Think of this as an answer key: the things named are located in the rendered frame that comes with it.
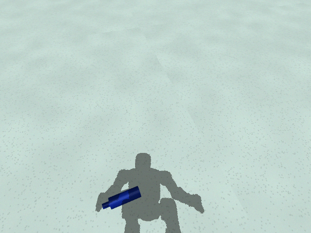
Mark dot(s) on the bottle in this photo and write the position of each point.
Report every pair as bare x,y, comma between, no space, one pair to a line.
122,198

